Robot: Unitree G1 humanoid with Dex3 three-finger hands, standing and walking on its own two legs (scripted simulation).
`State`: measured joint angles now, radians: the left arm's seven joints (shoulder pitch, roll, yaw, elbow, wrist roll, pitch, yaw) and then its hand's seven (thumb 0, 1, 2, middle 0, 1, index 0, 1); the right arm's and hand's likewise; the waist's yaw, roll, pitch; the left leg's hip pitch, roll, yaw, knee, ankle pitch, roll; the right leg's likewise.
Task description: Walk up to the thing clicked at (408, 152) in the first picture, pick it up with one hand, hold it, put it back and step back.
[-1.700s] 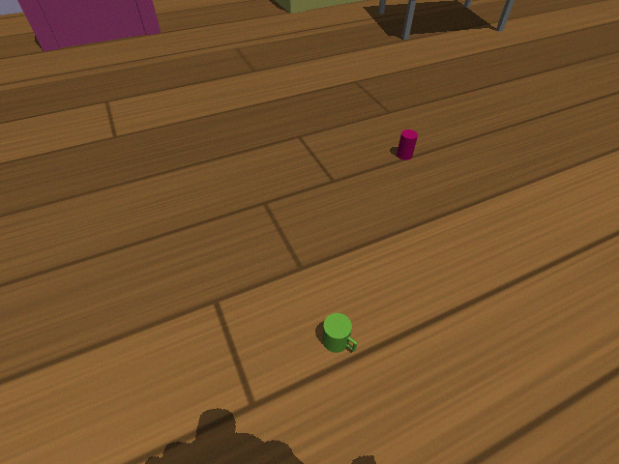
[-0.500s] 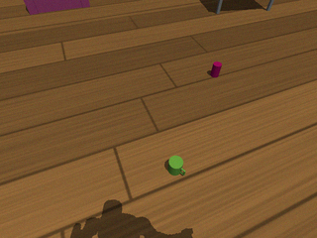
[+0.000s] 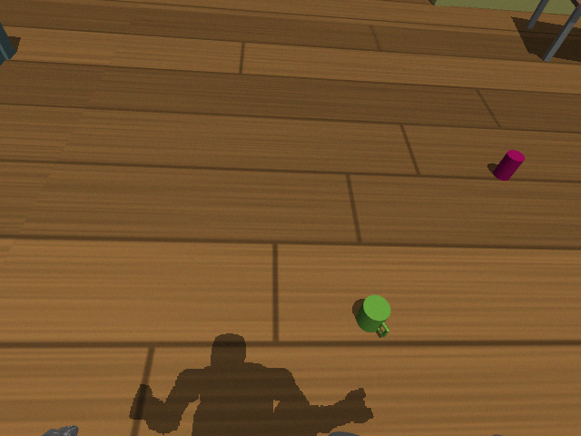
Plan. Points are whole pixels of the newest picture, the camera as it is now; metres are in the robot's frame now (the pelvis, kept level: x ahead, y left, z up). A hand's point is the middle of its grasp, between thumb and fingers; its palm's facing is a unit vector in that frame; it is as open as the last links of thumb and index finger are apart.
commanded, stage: walk up
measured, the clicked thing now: (508, 165) +1.40 -1.14 -0.68
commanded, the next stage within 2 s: stand in 1.20 s
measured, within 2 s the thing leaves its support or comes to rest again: neither
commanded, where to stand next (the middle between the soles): +0.05 -0.01 m, yaw +17 degrees
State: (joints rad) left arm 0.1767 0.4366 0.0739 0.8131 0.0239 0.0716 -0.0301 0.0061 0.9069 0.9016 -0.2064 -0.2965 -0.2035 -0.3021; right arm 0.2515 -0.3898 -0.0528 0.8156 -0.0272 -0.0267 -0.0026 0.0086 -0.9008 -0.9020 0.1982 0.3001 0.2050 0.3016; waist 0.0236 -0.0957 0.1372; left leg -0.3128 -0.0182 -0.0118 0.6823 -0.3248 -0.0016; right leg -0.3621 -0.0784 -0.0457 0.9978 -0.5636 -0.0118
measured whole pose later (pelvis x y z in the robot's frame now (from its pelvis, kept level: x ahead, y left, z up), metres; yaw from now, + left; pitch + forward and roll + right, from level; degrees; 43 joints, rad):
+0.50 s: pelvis -0.01 -0.02 +0.00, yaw +14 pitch -2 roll +1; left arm 0.30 0.44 0.06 0.80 0.03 -0.01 -0.01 0.01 0.90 0.90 -0.21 -0.30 -0.21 -0.30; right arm 0.22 -0.42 -0.06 0.81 -0.02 0.00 0.01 0.01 -0.90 -0.90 0.20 0.30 0.21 0.30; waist 0.06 -0.02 0.13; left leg -0.34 -0.03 0.00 0.67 -0.31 0.02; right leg -0.31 -0.16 -0.11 0.76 -0.40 0.02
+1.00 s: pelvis +0.00 -0.02 +0.01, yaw +19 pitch -2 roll -1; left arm 0.16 0.37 0.02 0.98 0.01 -0.01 -0.02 0.01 0.91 0.90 -0.21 -0.30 -0.21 -0.30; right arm 0.17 -0.36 0.00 0.99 -0.01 -0.02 0.01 0.01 -0.90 -0.90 0.20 0.30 0.21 0.30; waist 0.02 0.01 0.08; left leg -0.30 -0.02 -0.11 0.60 -0.26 -0.01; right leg -0.22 -0.05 -0.07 0.58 -0.31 0.02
